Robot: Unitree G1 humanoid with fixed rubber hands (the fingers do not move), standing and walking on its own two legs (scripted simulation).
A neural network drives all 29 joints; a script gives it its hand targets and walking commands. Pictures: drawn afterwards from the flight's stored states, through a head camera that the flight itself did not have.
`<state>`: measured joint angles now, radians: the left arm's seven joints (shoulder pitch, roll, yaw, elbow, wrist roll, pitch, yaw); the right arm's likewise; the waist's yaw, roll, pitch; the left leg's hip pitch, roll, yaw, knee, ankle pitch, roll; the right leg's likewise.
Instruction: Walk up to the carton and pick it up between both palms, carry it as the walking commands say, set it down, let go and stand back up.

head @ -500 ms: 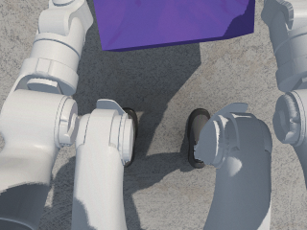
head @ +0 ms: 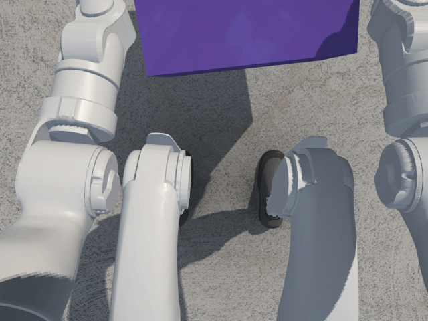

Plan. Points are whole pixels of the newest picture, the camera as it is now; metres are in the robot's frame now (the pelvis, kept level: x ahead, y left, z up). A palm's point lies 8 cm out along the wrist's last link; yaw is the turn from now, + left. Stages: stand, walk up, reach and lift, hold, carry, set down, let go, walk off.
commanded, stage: reach and lift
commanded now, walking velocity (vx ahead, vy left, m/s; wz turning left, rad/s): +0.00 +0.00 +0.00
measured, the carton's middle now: out of the picture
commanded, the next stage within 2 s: none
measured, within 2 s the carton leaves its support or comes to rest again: neither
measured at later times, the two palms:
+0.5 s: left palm out of the picture +0.52 +0.18 -0.06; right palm out of the picture +0.54 -0.19 -0.05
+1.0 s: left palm out of the picture +0.50 +0.18 +0.02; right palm out of the picture +0.52 -0.19 +0.02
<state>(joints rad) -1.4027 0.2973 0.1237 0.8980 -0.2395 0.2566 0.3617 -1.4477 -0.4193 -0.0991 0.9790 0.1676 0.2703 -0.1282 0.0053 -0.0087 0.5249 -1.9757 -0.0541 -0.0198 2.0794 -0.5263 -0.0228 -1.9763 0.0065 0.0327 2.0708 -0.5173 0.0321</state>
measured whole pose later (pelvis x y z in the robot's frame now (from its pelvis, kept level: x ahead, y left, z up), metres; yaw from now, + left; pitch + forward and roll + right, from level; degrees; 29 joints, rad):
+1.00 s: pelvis -0.01 +0.00 +0.10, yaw -1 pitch +18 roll +0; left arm -1.22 0.20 0.30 0.61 -0.07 0.44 0.33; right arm -1.30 -0.33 -0.17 0.77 0.08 0.43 -0.13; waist 0.01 0.00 0.52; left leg -1.60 -0.04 -0.03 1.75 -0.47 -0.02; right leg -1.61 0.03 0.04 1.74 -0.45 0.03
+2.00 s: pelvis +0.00 +0.00 +0.22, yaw +0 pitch +9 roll +0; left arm -0.98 0.11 0.30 0.52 -0.02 0.45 0.31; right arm -1.03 -0.24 -0.19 0.65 0.01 0.46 -0.11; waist 0.01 0.01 0.52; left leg -1.09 -0.04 -0.05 1.31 -0.37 -0.02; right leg -1.09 0.02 0.03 1.30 -0.37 0.02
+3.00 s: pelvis +0.11 -0.01 +0.35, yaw -1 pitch +7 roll +0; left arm -0.48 -0.07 0.39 0.61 0.25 0.46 0.14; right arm -0.49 0.00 -0.36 0.68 -0.24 0.48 0.00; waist 0.03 -0.01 -0.09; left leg -0.46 -0.01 -0.05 0.56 -0.23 -0.01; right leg -0.47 0.02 0.05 0.55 -0.21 0.00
